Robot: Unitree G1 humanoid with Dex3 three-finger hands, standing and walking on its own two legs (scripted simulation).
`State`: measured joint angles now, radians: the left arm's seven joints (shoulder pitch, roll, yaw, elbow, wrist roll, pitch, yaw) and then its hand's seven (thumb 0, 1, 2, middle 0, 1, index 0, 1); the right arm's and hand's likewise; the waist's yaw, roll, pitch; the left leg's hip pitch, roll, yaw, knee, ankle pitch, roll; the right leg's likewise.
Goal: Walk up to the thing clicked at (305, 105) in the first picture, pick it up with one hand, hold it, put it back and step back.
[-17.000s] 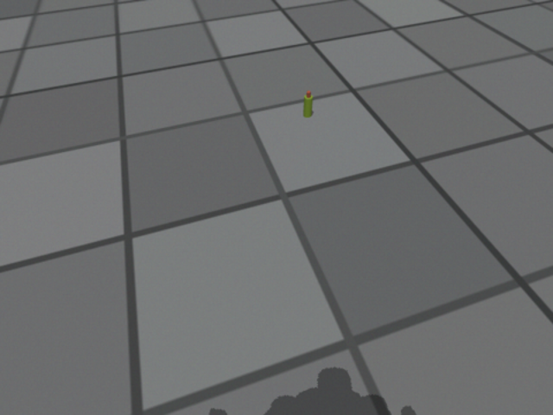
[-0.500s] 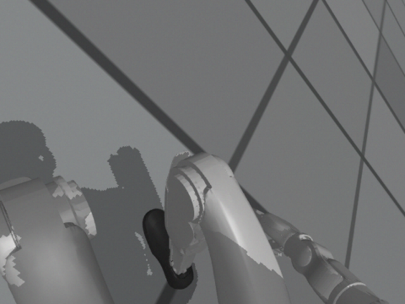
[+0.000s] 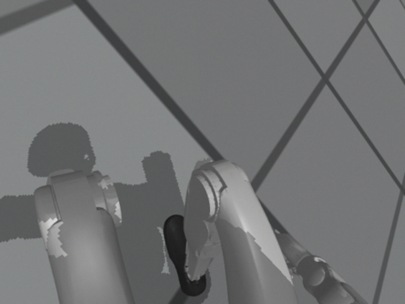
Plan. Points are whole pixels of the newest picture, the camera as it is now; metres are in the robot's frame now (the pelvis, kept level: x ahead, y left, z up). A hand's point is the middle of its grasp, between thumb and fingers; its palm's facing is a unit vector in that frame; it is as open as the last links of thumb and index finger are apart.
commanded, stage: settle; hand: left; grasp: from the side
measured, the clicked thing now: out of the picture +0.41 +0.39 -0.16
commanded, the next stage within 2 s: lift in 1.46 s
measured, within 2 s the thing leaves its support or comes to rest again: neither
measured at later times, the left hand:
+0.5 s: hand out of the picture +0.39 +0.38 -0.04, palm faces +0.48 -0.88 -0.05, open 5.7 cm
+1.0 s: hand out of the picture +0.40 +0.37 +0.01, palm faces +0.49 -0.87 -0.06, open 5.7 cm
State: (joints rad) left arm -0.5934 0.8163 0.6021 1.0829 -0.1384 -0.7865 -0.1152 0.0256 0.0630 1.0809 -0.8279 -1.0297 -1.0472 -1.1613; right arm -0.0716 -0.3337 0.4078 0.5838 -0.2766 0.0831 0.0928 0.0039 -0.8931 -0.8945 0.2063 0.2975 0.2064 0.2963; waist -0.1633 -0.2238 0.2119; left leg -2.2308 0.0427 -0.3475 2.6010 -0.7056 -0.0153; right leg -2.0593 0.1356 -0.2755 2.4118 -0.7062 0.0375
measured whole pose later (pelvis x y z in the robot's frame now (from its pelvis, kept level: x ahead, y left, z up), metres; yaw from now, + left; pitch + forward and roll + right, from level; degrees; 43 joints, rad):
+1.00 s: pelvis +0.02 -0.02 +0.06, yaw +7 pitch +31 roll -8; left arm -0.61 0.57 0.58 0.86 -0.14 -0.51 -0.18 0.03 0.04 1.10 -0.86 -1.03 -1.07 -1.17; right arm 0.07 -0.28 0.12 0.65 -0.10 0.07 0.05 0.01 -0.87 -0.89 0.20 0.30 0.20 0.30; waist -0.12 -0.05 -0.04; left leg -2.21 0.05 -0.17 2.33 -0.68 -0.03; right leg -2.10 0.08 -0.14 2.27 -0.74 -0.01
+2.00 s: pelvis +0.02 -0.01 +0.12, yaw +10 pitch +33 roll -6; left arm -0.57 0.48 0.52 0.78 -0.15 -0.45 -0.18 0.03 0.06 1.07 -0.84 -1.05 -1.06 -1.19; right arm 0.13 -0.26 0.04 0.68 -0.04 0.04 0.03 0.01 -0.90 -0.89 0.20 0.30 0.20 0.30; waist -0.09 0.00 -0.15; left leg -2.07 0.04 -0.11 2.14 -0.66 -0.01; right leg -1.97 0.07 -0.09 2.11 -0.73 -0.01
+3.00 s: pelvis +0.07 +0.01 +0.37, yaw +16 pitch +18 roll -3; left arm -0.16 0.23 0.19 0.38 -0.15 -0.30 0.04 0.03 0.07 1.04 -0.86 -1.05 -1.08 -1.18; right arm 0.23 -0.21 0.02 0.66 0.01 -0.04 -0.03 0.01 -0.89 -0.89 0.20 0.30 0.20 0.30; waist -0.04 0.02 -0.13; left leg -1.06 0.02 -0.05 1.26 -0.52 0.00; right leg -0.96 0.03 -0.04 1.21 -0.57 0.00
